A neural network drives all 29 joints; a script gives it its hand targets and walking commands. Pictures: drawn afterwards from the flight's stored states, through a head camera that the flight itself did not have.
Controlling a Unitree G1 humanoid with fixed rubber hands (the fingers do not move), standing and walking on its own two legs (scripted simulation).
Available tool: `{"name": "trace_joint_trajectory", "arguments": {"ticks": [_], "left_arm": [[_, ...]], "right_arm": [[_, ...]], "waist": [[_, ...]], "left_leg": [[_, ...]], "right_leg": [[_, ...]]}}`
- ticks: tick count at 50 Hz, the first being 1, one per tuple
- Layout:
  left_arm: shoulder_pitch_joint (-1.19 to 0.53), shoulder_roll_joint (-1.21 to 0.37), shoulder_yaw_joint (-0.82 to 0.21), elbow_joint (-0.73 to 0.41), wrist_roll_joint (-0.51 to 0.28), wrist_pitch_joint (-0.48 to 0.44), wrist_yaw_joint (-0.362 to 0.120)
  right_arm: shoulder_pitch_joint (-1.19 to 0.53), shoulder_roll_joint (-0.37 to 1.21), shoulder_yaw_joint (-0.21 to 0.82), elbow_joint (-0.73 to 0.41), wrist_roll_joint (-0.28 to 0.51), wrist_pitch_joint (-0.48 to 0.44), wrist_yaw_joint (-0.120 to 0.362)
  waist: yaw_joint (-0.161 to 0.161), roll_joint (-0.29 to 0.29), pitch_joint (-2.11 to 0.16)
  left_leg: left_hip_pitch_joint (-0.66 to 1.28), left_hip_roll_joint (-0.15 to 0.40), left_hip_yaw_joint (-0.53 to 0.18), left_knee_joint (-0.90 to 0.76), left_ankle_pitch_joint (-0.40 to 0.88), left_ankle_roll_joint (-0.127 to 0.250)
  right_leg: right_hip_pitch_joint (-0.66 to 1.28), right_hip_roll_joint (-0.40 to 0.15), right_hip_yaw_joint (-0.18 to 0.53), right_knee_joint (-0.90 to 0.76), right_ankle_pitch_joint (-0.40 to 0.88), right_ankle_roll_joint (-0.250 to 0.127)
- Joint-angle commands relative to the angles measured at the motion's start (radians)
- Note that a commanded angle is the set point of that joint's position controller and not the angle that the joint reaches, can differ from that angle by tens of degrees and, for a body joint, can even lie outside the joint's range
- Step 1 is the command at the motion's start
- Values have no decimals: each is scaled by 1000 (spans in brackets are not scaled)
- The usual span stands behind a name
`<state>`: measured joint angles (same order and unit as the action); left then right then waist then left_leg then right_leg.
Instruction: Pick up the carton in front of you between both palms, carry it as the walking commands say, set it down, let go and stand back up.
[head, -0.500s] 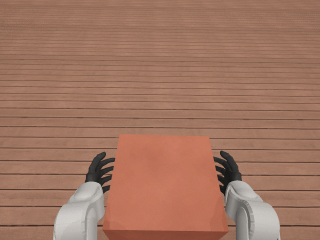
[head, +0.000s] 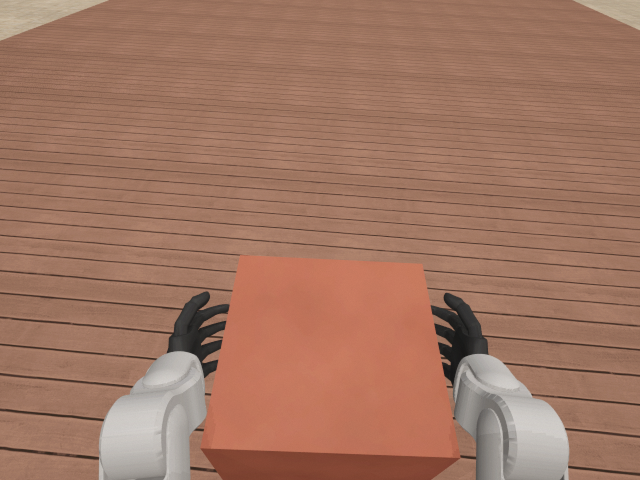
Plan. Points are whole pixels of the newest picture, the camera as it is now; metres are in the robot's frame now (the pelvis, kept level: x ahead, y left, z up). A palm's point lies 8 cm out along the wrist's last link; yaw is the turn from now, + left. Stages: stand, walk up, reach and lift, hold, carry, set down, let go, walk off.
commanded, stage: carry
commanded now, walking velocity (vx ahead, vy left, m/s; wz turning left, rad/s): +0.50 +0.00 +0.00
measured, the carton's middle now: (324, 387) +0.24 +0.00 +0.03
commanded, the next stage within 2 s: none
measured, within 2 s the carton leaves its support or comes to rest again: neither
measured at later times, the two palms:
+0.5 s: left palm (257, 195) +0.54 +0.12 +0.11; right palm (432, 201) +0.55 -0.18 +0.10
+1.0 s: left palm (263, 118) +0.88 +0.15 +0.09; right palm (390, 120) +0.88 -0.15 +0.10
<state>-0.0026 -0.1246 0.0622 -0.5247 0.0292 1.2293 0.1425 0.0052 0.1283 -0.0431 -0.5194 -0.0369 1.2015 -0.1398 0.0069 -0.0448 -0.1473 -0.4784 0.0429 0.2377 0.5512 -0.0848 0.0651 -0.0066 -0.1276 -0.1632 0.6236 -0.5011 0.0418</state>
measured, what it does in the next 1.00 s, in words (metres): walks ahead: right foot, then left foot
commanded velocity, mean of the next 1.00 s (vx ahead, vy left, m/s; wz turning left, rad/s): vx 0.50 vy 0.00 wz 0.00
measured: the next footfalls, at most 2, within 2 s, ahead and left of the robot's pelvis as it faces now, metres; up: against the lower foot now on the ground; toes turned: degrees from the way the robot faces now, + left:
right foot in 0.44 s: +0.44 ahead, -0.13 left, +0.00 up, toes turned -11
left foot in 0.94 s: +0.79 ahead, +0.09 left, +0.00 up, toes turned +11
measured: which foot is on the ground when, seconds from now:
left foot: down 0.00-0.48, up 0.50-0.92, down 0.94-1.00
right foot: down 0.00-0.00, up 0.02-0.42, down 0.44-0.94, up 0.96-1.00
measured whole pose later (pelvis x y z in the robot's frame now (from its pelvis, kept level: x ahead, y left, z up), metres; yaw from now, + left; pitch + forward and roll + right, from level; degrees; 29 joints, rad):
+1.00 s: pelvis +0.65 +0.00 +0.00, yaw -1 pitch +2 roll +1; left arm 0.03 -0.13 0.06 -0.57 0.04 1.22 0.13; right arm 0.02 0.13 -0.03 -0.54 -0.04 1.19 -0.13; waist -0.01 -0.04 -0.08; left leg -0.47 0.03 0.24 0.56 -0.13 0.09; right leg -0.05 -0.11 -0.13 0.80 -0.47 0.03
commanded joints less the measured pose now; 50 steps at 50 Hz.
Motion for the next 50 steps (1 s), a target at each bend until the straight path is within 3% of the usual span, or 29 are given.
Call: {"name": "trace_joint_trajectory", "arguments": {"ticks": [1,3,4,5,7,9,12,17,20,22,23,24,25,26,27,28,30,32,36,43,45,46,47,48,49,50], "left_arm": [[-391,-624,-622,-118,-258,3,-80],[-378,-730,-631,-103,-252,-13,-101],[-377,-776,-633,-97,-245,-25,-112],[-377,-814,-640,-90,-236,-36,-120],[-358,-850,-648,-77,-220,-58,-128],[-344,-850,-655,-78,-209,-72,-126],[-327,-812,-663,-110,-210,-73,-116],[-322,-699,-654,-134,-227,-44,-99],[-316,-642,-628,-125,-235,-26,-92],[-300,-622,-603,-102,-235,-17,-90],[-281,-614,-587,-84,-229,-15,-88],[-296,-620,-582,-68,-232,-18,-89],[-283,-657,-589,-74,-244,-19,-97],[-304,-706,-603,-93,-256,-26,-108],[-323,-755,-619,-97,-261,-35,-120],[-352,-795,-637,-108,-265,-46,-130],[-374,-837,-663,-119,-275,-66,-147],[-359,-834,-675,-122,-280,-79,-159],[-325,-777,-679,-142,-285,-83,-157],[-286,-643,-621,-147,-249,-45,-111],[-293,-625,-617,-151,-246,-34,-102],[-299,-619,-619,-155,-247,-29,-99],[-307,-612,-624,-164,-246,-23,-96],[-325,-605,-627,-174,-246,-18,-95],[-321,-624,-641,-188,-252,-12,-95],[-337,-652,-653,-177,-262,-14,-101]], "right_arm": [[-322,659,565,-55,246,14,73],[-362,757,608,-76,278,3,101],[-383,803,627,-79,286,-7,115],[-394,835,642,-82,293,-17,128],[-391,857,658,-83,303,-31,149],[-368,845,663,-82,303,-41,160],[-331,799,661,-104,292,-45,156],[-286,686,614,-107,244,-22,118],[-291,642,597,-106,226,-3,95],[-291,629,596,-103,223,9,84],[-307,614,599,-114,229,16,81],[-324,618,615,-141,236,24,81],[-327,650,627,-135,251,24,88],[-344,707,638,-126,258,17,98],[-346,755,640,-110,257,7,109],[-348,798,647,-97,256,-6,119],[-339,854,657,-79,242,-31,130],[-311,867,659,-71,226,-51,129],[-283,822,660,-105,216,-59,112],[-288,682,643,-148,237,-12,88],[-295,661,630,-146,246,-2,85],[-290,655,621,-135,248,1,85],[-270,647,610,-119,246,3,84],[-266,643,599,-120,240,5,84],[-280,647,594,-108,248,1,89],[-274,691,602,-112,260,1,98]], "waist": [[-35,324,-195],[-30,147,-197],[-23,89,-188],[-17,93,-184],[-17,156,-175],[-21,183,-147],[-24,181,-95],[-27,197,-8],[-19,196,5],[0,114,-68],[24,-23,-120],[31,-301,-188],[20,-279,-167],[18,-185,-174],[14,-78,-187],[7,-11,-173],[6,-37,-172],[7,-58,-152],[8,-66,-75],[10,-117,50],[5,-126,18],[-9,-113,-29],[-30,-60,-103],[-53,65,-170],[-43,351,-250],[-32,323,-208]], "left_leg": [[689,385,-780,-353,-171,172],[600,348,-582,-303,45,147],[532,326,-497,-316,44,108],[473,297,-420,-343,-14,68],[440,261,-316,-384,-68,48],[450,252,-272,-423,-109,59],[477,227,-205,-429,-60,61],[492,215,-135,-402,37,45],[492,210,-95,-298,106,16],[367,142,-6,-13,232,-28],[203,81,9,235,121,-69],[-91,-36,-39,533,-189,-116],[-199,-27,-167,681,-401,-89],[-218,27,-215,746,-384,-59],[-208,67,-234,724,-326,-45],[-179,95,-245,651,-263,-41],[-130,89,-211,539,-188,-51],[-139,83,-180,438,-149,-66],[-195,69,-121,207,-40,-87],[-109,23,-35,-35,75,-45],[21,-7,1,-56,49,-25],[164,-44,41,-85,20,-23],[371,-69,52,-108,-42,-26],[552,93,-202,-170,-207,2],[759,362,-691,-288,-292,155],[736,379,-756,-351,-105,170]], "right_leg": [[-657,118,98,641,21,-19],[-678,23,164,690,79,-54],[-646,-6,176,608,145,-60],[-597,-17,169,522,187,-59],[-557,5,116,390,222,-51],[-576,10,83,261,263,-35],[-594,20,39,68,354,-21],[-558,44,-16,-89,437,-37],[-441,65,-60,-139,404,-57],[-134,121,-104,-170,320,-67],[22,-31,149,-266,183,-99],[231,-271,598,-380,115,-237],[217,-307,676,-428,292,-272],[184,-286,559,-388,429,-265],[144,-265,467,-373,478,-239],[82,-238,388,-390,484,-201],[30,-200,276,-431,437,-161],[25,-181,216,-466,394,-166],[66,-144,122,-482,499,-174],[89,-119,22,-460,689,-138],[101,-114,-22,-350,879,-115],[74,-93,-71,-216,953,-94],[-8,-47,-103,-16,916,-72],[-188,-7,-92,227,681,-40],[-503,122,-20,535,261,-1],[-618,125,115,678,36,-28]]}}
